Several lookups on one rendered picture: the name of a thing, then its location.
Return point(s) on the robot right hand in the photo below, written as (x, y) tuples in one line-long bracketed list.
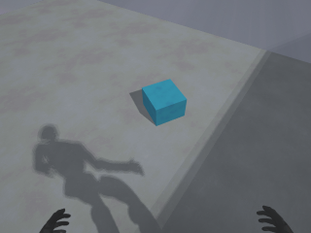
[(280, 225)]

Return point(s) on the carton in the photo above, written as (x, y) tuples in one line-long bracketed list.
[(164, 101)]

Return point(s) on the robot left hand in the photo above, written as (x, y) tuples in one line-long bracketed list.
[(53, 222)]

